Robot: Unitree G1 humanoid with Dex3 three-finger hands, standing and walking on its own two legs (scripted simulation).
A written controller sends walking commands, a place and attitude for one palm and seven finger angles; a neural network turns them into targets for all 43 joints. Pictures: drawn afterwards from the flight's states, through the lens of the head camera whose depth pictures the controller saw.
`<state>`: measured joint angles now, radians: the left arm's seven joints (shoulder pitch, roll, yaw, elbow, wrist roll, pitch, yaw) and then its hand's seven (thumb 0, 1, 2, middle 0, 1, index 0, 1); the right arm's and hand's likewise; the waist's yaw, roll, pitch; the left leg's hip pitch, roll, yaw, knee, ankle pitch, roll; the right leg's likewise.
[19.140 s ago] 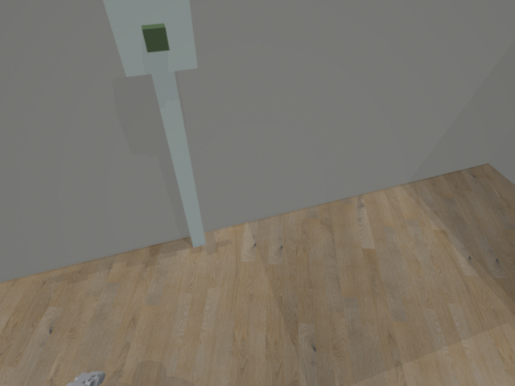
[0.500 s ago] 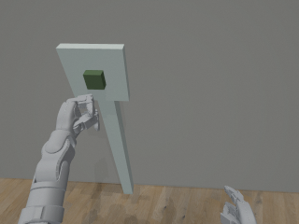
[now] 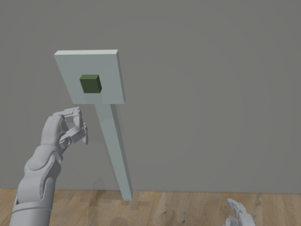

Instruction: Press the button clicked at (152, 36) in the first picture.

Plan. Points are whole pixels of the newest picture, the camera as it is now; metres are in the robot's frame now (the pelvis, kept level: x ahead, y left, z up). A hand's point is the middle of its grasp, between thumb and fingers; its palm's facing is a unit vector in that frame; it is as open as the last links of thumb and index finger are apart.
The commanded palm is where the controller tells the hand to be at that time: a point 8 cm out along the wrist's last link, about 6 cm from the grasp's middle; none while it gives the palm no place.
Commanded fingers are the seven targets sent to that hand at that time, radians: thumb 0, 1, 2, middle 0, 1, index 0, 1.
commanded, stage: draw the hand back to the body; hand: left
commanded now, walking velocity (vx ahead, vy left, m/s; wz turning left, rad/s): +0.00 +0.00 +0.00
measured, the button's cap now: (91, 83) +0.47 +0.22 +0.18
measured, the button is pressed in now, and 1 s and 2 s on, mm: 0 0 0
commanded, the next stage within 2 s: step back with the hand held close in 1.20 s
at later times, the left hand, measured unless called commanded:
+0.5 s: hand (55, 155) +0.22 +0.22 +0.16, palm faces +0.32 -0.92 -0.24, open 3.1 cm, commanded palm +0.18 +0.27 +0.17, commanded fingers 0.00 0.90 0.90 -1.30 -1.50 -1.30 -1.50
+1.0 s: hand (27, 166) +0.19 +0.26 +0.17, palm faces +0.41 -0.83 -0.37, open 3.1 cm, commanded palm +0.14 +0.30 +0.18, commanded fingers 0.00 0.90 0.90 -1.30 -1.50 -1.30 -1.50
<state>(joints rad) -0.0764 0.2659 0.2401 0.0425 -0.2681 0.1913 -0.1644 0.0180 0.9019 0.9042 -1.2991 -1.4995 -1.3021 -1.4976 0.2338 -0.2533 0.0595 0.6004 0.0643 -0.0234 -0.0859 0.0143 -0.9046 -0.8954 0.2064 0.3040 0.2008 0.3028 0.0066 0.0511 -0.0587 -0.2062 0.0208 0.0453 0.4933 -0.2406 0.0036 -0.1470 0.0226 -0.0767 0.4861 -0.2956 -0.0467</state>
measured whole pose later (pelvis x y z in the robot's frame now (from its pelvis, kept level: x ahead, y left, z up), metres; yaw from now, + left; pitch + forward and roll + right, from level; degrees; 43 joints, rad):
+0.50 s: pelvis -0.01 +0.01 +0.01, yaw +1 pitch -5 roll +0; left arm 0.25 0.28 0.17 -0.26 -0.09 -0.06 0.08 0.02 0.90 0.90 -1.30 -1.50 -1.31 -1.50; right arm 0.18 -0.23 0.06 0.63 0.00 -0.09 -0.08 0.01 -0.90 -0.90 0.21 0.30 0.20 0.30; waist 0.05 0.07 0.03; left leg -0.14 0.01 0.04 0.41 -0.18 0.01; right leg -0.06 0.02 -0.08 0.38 -0.23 -0.04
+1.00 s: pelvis +0.02 +0.02 +0.01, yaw +0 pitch -5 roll -1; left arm 0.55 0.32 0.27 -0.49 -0.06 -0.09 0.11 0.02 0.89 0.90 -1.31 -1.50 -1.31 -1.50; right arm 0.19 -0.23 0.03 0.60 -0.01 -0.06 -0.07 0.01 -0.90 -0.90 0.21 0.30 0.20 0.30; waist 0.07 0.06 0.00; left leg -0.10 0.00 0.05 0.43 -0.24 0.03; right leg -0.02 0.01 -0.07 0.37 -0.27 -0.02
